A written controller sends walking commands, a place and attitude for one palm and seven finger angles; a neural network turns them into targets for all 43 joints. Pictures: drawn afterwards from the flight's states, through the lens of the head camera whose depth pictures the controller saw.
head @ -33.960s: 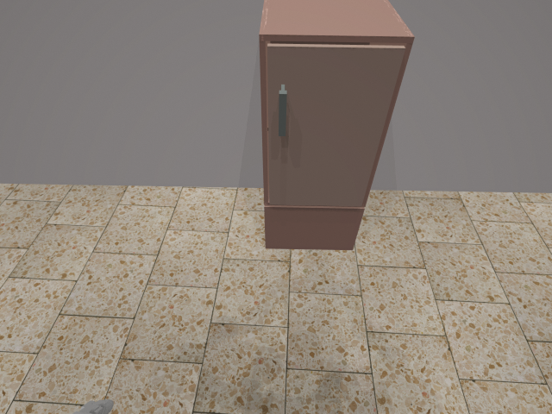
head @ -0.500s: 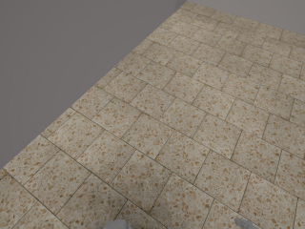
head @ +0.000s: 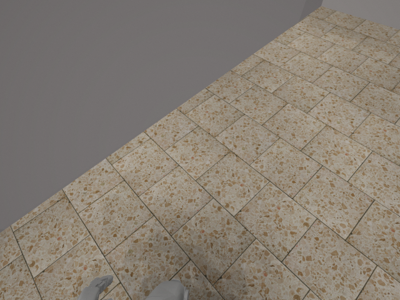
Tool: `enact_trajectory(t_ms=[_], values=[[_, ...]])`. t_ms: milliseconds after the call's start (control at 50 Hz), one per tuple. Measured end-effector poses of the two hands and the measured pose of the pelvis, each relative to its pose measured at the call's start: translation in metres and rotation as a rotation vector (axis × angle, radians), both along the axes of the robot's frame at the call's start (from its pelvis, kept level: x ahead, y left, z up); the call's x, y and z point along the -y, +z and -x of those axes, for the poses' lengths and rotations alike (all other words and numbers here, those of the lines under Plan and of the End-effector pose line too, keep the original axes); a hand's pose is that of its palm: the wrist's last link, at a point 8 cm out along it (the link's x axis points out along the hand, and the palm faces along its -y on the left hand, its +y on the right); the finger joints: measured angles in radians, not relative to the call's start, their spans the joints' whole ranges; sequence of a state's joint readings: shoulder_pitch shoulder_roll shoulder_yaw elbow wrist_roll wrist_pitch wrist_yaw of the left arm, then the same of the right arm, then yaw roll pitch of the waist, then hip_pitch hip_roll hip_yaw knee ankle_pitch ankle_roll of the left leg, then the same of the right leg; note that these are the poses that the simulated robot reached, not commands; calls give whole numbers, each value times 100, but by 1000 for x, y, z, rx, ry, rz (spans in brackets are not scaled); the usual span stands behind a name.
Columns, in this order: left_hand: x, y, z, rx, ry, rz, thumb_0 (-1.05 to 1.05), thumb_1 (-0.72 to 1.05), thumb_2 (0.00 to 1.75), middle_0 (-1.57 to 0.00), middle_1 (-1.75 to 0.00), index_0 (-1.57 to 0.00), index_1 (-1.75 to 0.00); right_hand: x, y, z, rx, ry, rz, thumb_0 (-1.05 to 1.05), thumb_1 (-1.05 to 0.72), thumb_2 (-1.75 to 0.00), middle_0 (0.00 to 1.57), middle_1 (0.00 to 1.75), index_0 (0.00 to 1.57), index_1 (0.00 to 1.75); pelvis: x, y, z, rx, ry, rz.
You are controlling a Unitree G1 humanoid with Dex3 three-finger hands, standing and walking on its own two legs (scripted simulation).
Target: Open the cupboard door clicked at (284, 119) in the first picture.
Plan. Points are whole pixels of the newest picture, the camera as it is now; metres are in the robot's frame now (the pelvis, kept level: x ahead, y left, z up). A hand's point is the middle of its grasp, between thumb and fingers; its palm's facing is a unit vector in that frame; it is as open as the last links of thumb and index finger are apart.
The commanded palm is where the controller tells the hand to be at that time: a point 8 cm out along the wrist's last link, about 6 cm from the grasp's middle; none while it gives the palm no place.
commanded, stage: turn to face it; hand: left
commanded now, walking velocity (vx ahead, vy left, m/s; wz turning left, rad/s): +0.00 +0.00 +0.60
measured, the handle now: out of the picture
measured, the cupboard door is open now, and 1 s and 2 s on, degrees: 48 48 48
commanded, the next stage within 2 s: none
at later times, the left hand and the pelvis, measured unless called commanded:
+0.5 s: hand out of the picture +0.00 +0.24 -0.17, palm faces +0.35 -0.90 -0.26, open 7.4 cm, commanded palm none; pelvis +0.01 +0.00 +0.00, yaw +19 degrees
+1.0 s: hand out of the picture -0.02 +0.15 -0.15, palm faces +0.59 -0.77 -0.24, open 7.4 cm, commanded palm none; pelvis +0.04 -0.04 +0.01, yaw +37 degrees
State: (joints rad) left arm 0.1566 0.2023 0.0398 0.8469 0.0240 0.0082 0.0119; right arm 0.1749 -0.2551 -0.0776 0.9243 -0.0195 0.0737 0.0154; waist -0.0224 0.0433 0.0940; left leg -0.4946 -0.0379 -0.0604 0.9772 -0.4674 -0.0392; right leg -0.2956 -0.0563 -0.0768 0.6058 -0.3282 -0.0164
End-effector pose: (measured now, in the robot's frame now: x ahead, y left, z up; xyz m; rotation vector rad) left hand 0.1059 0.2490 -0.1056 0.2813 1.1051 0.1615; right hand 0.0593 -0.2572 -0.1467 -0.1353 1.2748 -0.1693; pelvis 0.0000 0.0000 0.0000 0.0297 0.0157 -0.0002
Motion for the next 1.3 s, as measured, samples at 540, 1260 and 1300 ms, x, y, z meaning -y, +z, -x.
enact_trajectory(t_ms=[540, 1260, 1300], values=[[-28, -24, 120, -105, 429, 66, 1, 91, 90, -20, -30, -20, -30, -51, 33, -128, 112, 432, 69, 0, -91, -90, 20, 30, 21, 30, 0, 3, -11, -1, 343, 31], [41, -31, 218, -112, 888, 112, 1, 90, 90, -20, -30, -20, -30, -128, 35, -224, 135, 885, 50, 0, -91, -90, 20, 30, 21, 30, 23, 3, -35, 2, 795, 33], [37, -24, 212, -82, 896, 95, 1, 90, 90, -20, -30, -20, -30, -127, 35, -223, 116, 897, 46, 0, -91, -90, 20, 30, 21, 30, 25, 6, -38, 4, 813, 36]])
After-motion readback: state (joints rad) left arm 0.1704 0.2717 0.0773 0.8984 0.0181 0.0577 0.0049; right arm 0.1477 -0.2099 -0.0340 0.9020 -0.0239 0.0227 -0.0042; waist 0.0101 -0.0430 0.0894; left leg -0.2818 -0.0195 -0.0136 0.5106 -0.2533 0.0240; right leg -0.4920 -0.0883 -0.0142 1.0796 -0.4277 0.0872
